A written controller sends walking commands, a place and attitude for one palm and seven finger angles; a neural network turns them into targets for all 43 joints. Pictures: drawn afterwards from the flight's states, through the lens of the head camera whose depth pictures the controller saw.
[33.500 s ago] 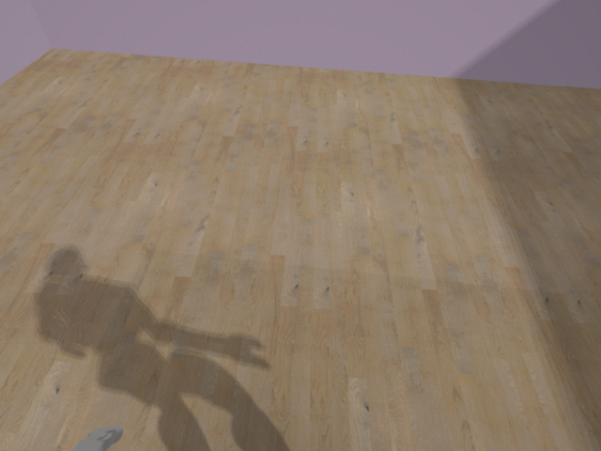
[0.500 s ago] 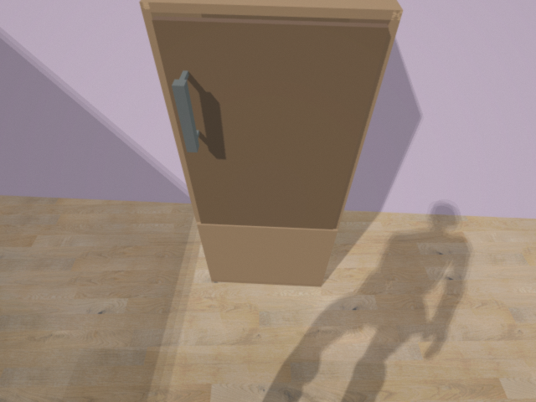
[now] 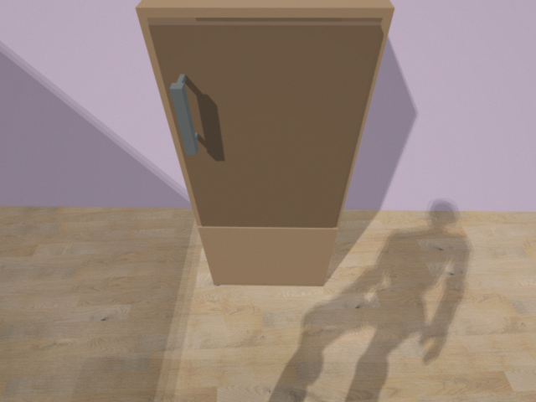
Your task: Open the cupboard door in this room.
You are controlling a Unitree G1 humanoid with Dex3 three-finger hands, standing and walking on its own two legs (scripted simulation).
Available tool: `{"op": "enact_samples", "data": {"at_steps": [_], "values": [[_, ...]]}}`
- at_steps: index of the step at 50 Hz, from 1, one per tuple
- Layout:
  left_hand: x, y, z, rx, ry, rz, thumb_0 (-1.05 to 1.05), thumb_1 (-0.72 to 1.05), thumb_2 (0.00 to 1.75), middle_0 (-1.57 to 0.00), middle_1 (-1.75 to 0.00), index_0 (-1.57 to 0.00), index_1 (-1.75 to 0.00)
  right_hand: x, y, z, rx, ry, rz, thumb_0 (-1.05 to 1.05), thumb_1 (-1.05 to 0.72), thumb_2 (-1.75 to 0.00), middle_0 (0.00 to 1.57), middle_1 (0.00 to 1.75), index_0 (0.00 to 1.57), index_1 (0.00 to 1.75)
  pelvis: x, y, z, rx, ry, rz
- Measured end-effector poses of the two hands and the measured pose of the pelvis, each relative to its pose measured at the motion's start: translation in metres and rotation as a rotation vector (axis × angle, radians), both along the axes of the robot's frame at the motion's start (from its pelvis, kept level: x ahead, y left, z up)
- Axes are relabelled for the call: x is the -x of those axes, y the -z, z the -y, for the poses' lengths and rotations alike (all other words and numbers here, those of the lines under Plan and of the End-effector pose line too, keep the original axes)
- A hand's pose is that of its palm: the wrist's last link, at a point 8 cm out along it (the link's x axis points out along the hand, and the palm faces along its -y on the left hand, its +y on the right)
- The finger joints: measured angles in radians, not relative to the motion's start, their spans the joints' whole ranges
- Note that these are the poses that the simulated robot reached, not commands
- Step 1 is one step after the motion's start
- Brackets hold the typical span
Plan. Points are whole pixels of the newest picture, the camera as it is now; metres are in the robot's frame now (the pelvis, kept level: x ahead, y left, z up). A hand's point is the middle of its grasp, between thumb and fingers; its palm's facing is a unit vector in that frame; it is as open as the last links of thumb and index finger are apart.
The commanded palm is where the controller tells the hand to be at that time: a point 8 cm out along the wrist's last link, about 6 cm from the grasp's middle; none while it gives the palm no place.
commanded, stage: shuffle to correct the standing spot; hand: left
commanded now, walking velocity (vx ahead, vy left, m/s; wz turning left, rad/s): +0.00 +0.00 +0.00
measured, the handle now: (187, 115) +0.63 +0.21 +0.09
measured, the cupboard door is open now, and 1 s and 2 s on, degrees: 0 0 0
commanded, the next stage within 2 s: come to a stop and stand still in 0.38 s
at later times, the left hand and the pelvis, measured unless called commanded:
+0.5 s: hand out of the picture +0.07 +0.17 -0.18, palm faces +0.00 -0.98 -0.19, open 7.4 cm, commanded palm none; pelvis +0.07 +0.00 -0.01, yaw -1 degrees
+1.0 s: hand out of the picture +0.12 +0.18 -0.19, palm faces +0.08 -0.98 -0.21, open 7.3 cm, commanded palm none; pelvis +0.11 +0.00 -0.01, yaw +0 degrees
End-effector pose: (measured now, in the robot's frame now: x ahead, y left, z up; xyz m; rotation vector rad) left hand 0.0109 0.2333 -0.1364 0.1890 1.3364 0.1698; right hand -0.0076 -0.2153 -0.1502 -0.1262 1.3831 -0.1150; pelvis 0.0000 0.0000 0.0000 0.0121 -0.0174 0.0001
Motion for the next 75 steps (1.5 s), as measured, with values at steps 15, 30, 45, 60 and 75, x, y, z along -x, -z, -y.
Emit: {"op": "enact_samples", "data": {"at_steps": [15, 30, 45, 60, 75], "values": [[0.01, 0.023, 0.017, 0.084, -0.051, -0.077, 0.0, 0.9, 0.9, -0.2, -0.3, -0.2, -0.3, -0.021, 0.0, 0.004, 0.036, 0.005, -0.021, 0.0, -0.91, -0.9, 0.2, 0.3, 0.2, 0.3, -0.03, 0.01, -0.002, 0.013, -0.002, -0.008], [-0.112, 0.009, 0.016, -0.015, -0.015, 0.077, 0.01, 0.92, 0.9, -0.2, -0.3, -0.2, -0.3, -0.033, 0.019, 0.003, -0.043, 0.041, -0.175, 0.0, -0.9, -0.9, 0.2, 0.3, 0.2, 0.3, -0.093, 0.018, 0.019, -0.008, -0.018, -0.024], [-0.11, 0.015, 0.013, 0.02, -0.053, -0.005, 0.0, 0.92, 0.9, -0.2, -0.3, -0.21, -0.3, -0.194, -0.008, 0.033, 0.086, -0.03, 0.142, 0.01, -0.93, -0.9, 0.19, 0.3, 0.2, 0.3, -0.112, 0.008, 0.009, -0.005, -0.009, -0.005], [-0.088, 0.008, 0.015, 0.003, -0.042, 0.025, 0.0, 0.91, 0.9, -0.2, -0.3, -0.2, -0.3, -0.185, 0.0, 0.002, -0.017, -0.052, 0.214, 0.0, -0.91, -0.9, 0.2, 0.3, 0.2, 0.3, -0.086, 0.009, 0.009, -0.015, -0.002, -0.008], [-0.066, 0.011, 0.039, 0.067, -0.043, -0.02, 0.01, 0.9, 0.9, -0.2, -0.3, -0.2, -0.3, -0.09, -0.008, 0.034, 0.054, 0.005, -0.007, 0.0, -0.92, -0.9, 0.2, 0.3, 0.2, 0.3, -0.085, 0.001, 0.02, 0.008, -0.022, 0.005]]}}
